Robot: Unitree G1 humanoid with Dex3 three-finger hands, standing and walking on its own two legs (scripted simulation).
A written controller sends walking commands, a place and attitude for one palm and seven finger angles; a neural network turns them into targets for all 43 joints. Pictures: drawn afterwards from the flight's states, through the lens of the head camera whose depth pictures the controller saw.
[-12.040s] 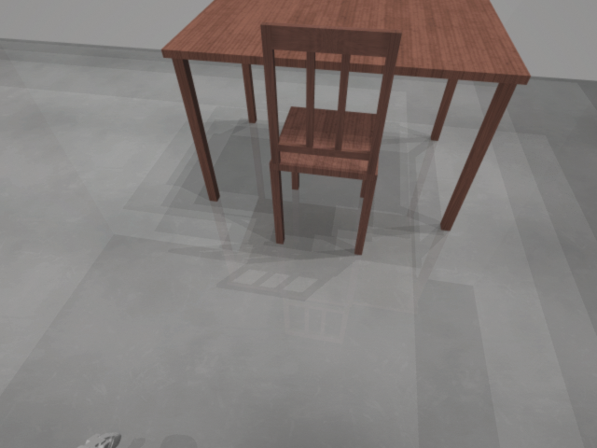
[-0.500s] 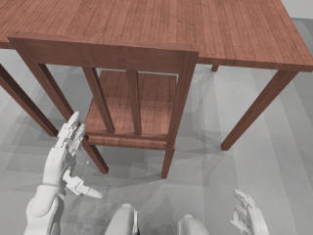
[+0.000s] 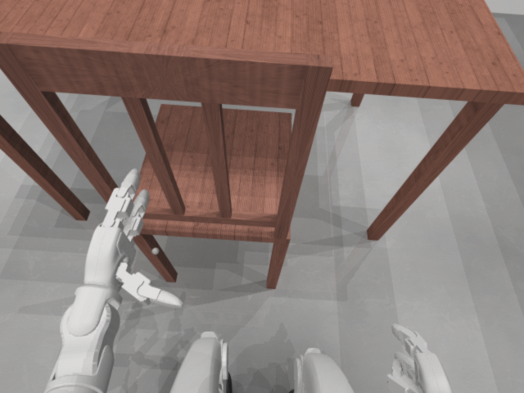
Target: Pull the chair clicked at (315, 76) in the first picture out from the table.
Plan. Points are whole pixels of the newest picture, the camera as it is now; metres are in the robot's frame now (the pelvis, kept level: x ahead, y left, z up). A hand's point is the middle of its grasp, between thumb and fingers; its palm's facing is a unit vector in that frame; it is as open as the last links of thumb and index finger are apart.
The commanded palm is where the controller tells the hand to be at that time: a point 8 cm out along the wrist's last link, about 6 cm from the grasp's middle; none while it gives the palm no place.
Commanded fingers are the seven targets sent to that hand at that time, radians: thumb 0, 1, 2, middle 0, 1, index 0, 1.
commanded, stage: aim the fingers beside a spindle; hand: left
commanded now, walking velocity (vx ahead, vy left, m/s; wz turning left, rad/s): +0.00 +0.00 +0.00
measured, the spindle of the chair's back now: (161, 167) +0.45 +0.18 +0.03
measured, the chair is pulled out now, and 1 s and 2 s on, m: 0.00 0.00 0.00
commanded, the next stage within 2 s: push the fingers through the gap in 0.62 s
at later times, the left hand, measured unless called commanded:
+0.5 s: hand (160, 252) +0.31 +0.16 +0.02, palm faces -0.07 -1.00 -0.04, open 16.9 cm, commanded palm +0.29 +0.21 +0.02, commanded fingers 0.00 -0.50 0.30 -0.06 -0.08 -0.06 -0.08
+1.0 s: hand (160, 238) +0.33 +0.16 +0.02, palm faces -0.05 -1.00 -0.04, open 16.9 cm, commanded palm +0.32 +0.22 +0.02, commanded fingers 0.00 -0.50 0.30 -0.06 -0.08 -0.06 -0.08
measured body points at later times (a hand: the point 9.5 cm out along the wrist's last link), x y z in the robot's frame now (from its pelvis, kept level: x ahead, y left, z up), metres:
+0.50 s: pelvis +0.00 -0.01 +0.00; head +0.11 +0.00 +0.44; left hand +0.31 +0.21 +0.03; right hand +0.16 -0.25 -0.11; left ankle +0.05 +0.11 -0.63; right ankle -0.01 -0.12 -0.63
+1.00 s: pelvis +0.00 -0.01 -0.01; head +0.11 +0.00 +0.43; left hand +0.33 +0.22 +0.02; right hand +0.15 -0.26 -0.11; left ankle +0.05 +0.11 -0.63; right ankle -0.01 -0.12 -0.63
